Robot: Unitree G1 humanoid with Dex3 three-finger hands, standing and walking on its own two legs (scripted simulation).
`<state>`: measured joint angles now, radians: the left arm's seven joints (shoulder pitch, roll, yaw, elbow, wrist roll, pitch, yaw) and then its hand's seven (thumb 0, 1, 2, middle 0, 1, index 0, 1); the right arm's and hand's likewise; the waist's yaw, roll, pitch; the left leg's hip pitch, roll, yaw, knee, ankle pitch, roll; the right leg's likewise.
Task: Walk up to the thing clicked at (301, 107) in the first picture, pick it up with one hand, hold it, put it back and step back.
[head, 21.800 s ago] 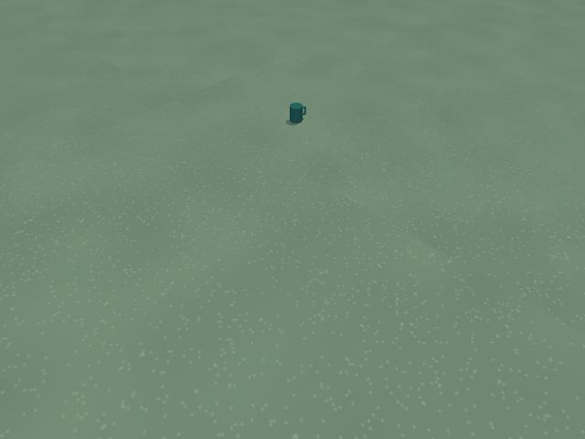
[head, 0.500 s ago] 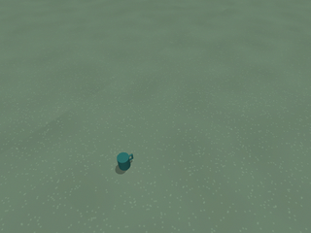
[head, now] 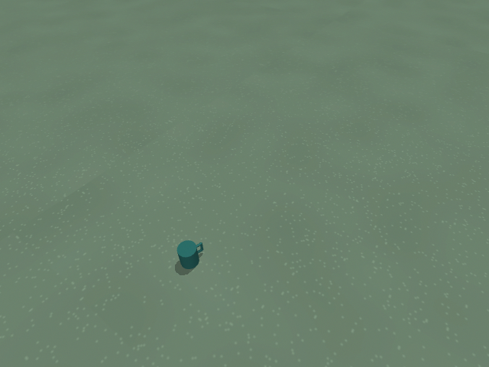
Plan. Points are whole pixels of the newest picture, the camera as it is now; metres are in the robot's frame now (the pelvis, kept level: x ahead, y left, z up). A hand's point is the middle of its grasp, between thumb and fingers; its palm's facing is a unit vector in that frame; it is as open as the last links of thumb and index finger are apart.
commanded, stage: stand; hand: left
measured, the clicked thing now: (191, 252) +0.79 +0.25 -0.73
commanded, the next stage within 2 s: walk up in 0.18 s
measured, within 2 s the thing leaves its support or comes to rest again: neither
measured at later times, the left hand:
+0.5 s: hand out of the picture +0.06 +0.33 -0.17, palm faces +0.02 -0.93 -0.36, open 7.4 cm
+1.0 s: hand (100, 292) +0.34 +0.32 -0.15, palm faces -0.12 -0.90 -0.41, open 7.4 cm
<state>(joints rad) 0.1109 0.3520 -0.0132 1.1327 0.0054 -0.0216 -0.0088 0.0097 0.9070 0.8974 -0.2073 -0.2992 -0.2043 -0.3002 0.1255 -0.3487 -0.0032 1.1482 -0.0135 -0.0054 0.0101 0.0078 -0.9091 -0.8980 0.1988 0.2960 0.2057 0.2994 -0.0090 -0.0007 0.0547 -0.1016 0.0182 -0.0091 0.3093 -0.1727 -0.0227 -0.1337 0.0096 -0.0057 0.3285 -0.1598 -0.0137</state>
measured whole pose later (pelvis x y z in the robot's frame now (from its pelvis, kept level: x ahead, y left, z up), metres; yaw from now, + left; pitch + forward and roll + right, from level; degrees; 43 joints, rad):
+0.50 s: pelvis +0.06 +0.04 -0.01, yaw +1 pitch -3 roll -2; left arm 0.31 0.42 0.07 1.03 0.03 -0.03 -0.05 0.01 0.90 0.90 -0.21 -0.30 -0.21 -0.30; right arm 0.22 -0.42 -0.09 1.00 -0.04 -0.03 0.07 0.01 -0.91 -0.90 0.20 0.30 0.20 0.30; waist 0.03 0.02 0.08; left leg -0.34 0.08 0.00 0.57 -0.27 0.01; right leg -0.05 -0.01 0.00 0.43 -0.33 0.00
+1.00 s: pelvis +0.24 +0.05 -0.03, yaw -3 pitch -3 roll +0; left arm 0.23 0.40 0.07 0.91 0.03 -0.05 -0.06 0.01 0.91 0.90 -0.21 -0.30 -0.20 -0.30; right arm 0.37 -0.42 -0.07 0.87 -0.01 -0.04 0.04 0.01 -0.91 -0.90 0.20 0.30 0.21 0.30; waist -0.05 0.06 0.10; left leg -0.08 0.06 0.10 0.62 -0.45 0.01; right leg -0.35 -0.02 -0.04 0.59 -0.18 -0.02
